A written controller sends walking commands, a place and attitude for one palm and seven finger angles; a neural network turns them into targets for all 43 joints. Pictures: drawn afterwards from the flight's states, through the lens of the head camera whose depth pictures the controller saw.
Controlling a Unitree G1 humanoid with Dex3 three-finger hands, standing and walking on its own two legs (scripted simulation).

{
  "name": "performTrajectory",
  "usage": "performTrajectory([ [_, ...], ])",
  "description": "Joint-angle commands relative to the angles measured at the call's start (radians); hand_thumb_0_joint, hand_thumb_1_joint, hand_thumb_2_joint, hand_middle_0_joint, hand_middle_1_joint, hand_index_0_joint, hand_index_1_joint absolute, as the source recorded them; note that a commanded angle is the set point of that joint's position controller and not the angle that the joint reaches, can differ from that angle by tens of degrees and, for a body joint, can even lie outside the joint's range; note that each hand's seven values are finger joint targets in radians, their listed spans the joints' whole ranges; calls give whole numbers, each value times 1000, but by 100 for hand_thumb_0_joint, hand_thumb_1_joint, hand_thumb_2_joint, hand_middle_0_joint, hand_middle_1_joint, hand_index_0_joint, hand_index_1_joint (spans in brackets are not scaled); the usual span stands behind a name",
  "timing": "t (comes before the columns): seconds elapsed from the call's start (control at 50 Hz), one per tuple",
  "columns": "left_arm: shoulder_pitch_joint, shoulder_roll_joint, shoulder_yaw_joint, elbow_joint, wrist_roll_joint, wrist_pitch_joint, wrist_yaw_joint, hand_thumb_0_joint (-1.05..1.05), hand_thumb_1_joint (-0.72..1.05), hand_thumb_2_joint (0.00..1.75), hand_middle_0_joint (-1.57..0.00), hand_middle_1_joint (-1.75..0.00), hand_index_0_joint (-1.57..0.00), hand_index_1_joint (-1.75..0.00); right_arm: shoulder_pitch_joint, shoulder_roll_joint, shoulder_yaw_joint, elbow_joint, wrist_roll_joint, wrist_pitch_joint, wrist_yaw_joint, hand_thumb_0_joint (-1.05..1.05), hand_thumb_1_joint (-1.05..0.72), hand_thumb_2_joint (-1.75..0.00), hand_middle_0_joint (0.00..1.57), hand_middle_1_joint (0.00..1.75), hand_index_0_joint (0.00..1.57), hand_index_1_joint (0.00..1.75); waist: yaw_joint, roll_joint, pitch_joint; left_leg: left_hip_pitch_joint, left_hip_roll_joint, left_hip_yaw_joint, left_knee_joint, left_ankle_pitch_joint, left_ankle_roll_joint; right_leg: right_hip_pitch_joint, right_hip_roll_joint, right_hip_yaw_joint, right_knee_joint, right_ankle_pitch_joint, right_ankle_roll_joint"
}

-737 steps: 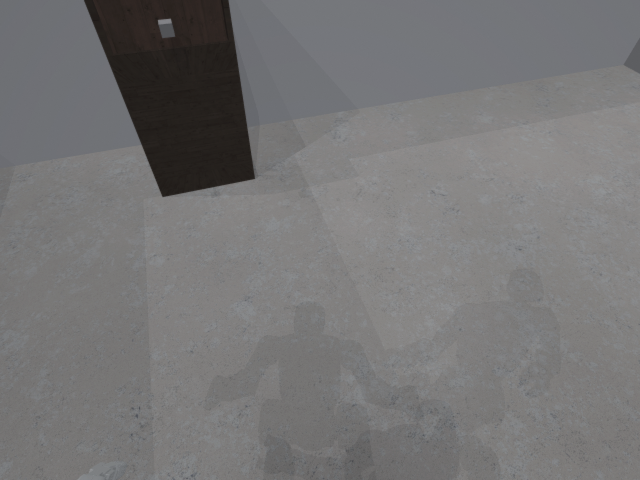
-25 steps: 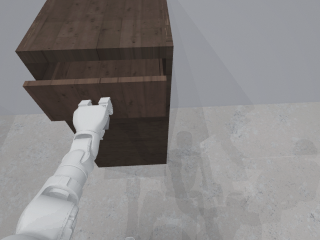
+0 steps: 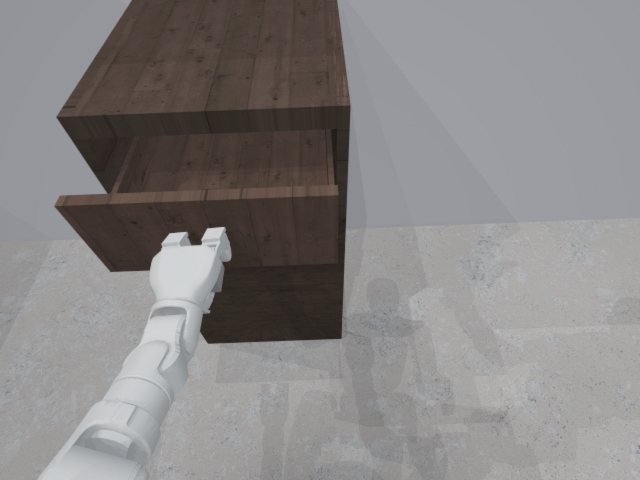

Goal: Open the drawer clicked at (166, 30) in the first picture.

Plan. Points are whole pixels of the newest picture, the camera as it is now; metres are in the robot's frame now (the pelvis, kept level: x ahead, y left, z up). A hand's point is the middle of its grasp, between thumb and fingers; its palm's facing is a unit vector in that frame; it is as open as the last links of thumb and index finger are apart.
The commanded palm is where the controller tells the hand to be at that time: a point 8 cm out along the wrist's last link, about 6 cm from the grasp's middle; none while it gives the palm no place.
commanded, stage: pull the drawer open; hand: left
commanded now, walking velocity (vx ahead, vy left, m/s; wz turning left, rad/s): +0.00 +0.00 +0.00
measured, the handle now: (207, 260) +0.42 +0.18 +0.00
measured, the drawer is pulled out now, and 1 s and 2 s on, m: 0.14 0.26 0.29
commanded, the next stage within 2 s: open the thumb to release the handle in 1.70 s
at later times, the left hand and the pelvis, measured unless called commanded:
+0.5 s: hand (193, 331) +0.32 +0.18 -0.01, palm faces -0.02 -0.08 -1.00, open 7.7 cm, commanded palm +0.28 +0.18 +0.05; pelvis +0.00 +0.00 +0.00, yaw +1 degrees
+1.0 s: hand (185, 378) +0.25 +0.18 -0.01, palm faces -0.02 -0.11 -0.99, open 7.7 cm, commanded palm +0.22 +0.19 +0.05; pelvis +0.00 -0.01 +0.00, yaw +1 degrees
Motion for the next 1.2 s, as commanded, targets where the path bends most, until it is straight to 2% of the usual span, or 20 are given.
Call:
performTrajectory([
  [0.0,-236,141,43,-244,-11,15,60,0,90,90,-40,-135,-40,-135,-25,-128,-37,-126,-3,-39,-7,0,-90,-90,20,30,20,30,17,-53,-295,253,-60,-11,-57,340,31,125,42,-3,-105,425,-19],
  [0.04,-203,187,85,-252,-13,22,59,0,90,90,-40,-135,-40,-135,-37,-133,-33,-125,-4,-39,-10,0,-90,-90,20,30,20,30,27,-88,-293,241,-61,-12,-61,336,31,151,41,2,-108,427,-18],
  [0.1,-148,162,63,-306,-16,28,55,0,90,90,-40,-135,-40,-135,-57,-128,-30,-141,-3,-43,-10,0,-90,-90,20,30,20,30,35,-68,-292,253,-64,-9,-63,338,30,157,39,3,-106,441,-18],
  [0.14,-99,184,92,-322,-18,32,54,0,90,90,-40,-135,-40,-135,-69,-129,-28,-144,-3,-45,-11,0,-90,-90,20,30,20,30,42,-93,-286,251,-62,-11,-65,349,29,172,38,2,-107,452,-18],
  [0.16,-105,159,63,-344,-15,34,53,0,90,90,-40,-135,-40,-135,-76,-128,-26,-149,-4,-46,-9,0,-90,-90,20,30,20,30,37,-63,-272,261,-63,-11,-66,344,28,154,37,2,-107,446,-18],
  [0.26,-54,143,50,-404,-7,47,54,0,90,90,-40,-135,-40,-135,-97,-123,-23,-162,-6,-50,-4,0,-90,-90,20,30,20,30,47,-48,-268,286,-60,-16,-67,352,24,138,41,-8,-98,416,-24],
  [0.3,-40,102,14,-427,-10,51,52,0,90,90,-40,-135,-40,-135,-109,-120,-23,-167,-7,-54,0,0,-90,-90,20,30,20,30,39,-58,-253,293,-59,-18,-64,341,25,124,40,-11,-103,407,-22],
  [0.36,-8,143,48,-459,-14,52,48,0,90,90,-40,-135,-40,-135,-119,-123,-17,-171,-9,-56,-5,0,-90,-90,20,30,20,30,54,-72,-271,288,-63,-16,-69,333,25,159,35,-2,-103,420,-20],
  [0.4,21,117,25,-465,-15,55,44,0,90,90,-40,-135,-40,-135,-136,-118,-14,-175,-8,-57,-5,0,-90,-90,20,30,20,30,49,-74,-240,284,-64,-16,-69,324,24,146,35,-5,-106,415,-19],
  [0.5,68,90,0,-534,-13,52,43,0,90,90,-40,-135,-40,-135,-154,-113,-11,-188,-10,-62,2,0,-90,-90,20,30,20,30,54,-52,-227,298,-62,-22,-72,312,21,129,37,-10,-104,380,-23],
  [0.54,78,104,13,-543,-12,53,44,0,90,90,-40,-135,-40,-135,-162,-115,-9,-187,-12,-62,2,0,-90,-90,20,30,20,30,53,-68,-224,299,-61,-26,-70,314,21,132,38,-7,-105,379,-25],
  [0.6,123,77,-15,-586,-17,53,42,0,90,90,-40,-135,-40,-135,-169,-110,-8,-195,-14,-66,7,0,-90,-90,20,30,20,30,53,-72,-225,303,-62,-23,-67,309,24,134,34,-7,-106,390,-21],
  [0.64,185,114,28,-595,-21,53,38,0,90,90,-40,-135,-40,-135,-173,-114,-7,-198,-15,-68,6,0,-90,-90,20,30,20,30,71,-91,-233,295,-62,-24,-71,320,22,163,35,-3,-104,412,-22],
  [0.68,186,87,-5,-626,-18,51,38,0,90,90,-40,-135,-40,-135,-183,-107,-4,-201,-16,-67,7,0,-90,-90,20,30,20,30,62,-64,-222,296,-65,-22,-68,305,21,145,32,-3,-102,400,-21],
  [0.72,195,87,-5,-636,-21,49,39,0,90,90,-40,-135,-40,-135,-185,-107,-4,-201,-17,-71,8,0,-90,-90,20,30,20,30,58,-88,-202,292,-62,-25,-67,286,23,133,32,-5,-105,377,-19],
  [0.8,302,103,16,-692,-21,41,43,0,90,90,-40,-135,-40,-135,-201,-102,-3,-212,-21,-74,12,0,-90,-90,20,30,20,30,80,-60,-222,295,-66,-20,-63,304,20,156,31,5,-97,408,-22],
  [0.82,327,88,2,-712,-25,41,43,0,90,90,-40,-135,-40,-135,-203,-100,-1,-218,-21,-75,15,0,-90,-90,20,30,20,30,78,-74,-220,295,-66,-22,-62,311,21,160,29,1,-95,423,-21],
  [0.94,429,137,60,-763,-30,34,52,0,90,90,-40,-135,-40,-135,-229,-101,4,-226,-25,-81,12,0,-90,-90,20,30,20,30,89,-83,-196,270,-70,-16,-58,281,18,174,23,19,-100,438,-17],
  [1.0,448,139,62,-782,-24,30,58,0,90,90,-40,-135,-40,-135,-240,-97,8,-228,-27,-82,12,0,-90,-90,20,30,20,30,87,-83,-164,252,-73,-17,-53,251,17,148,22,22,-96,410,-16],
  [1.18,497,124,45,-821,-19,34,67,0,90,90,-40,-135,-40,-135,-261,-89,13,-236,-30,-85,9,0,-90,-90,20,30,20,30,87,-77,-156,254,-72,-21,-44,206,18,116,21,21,-98,327,-15],
])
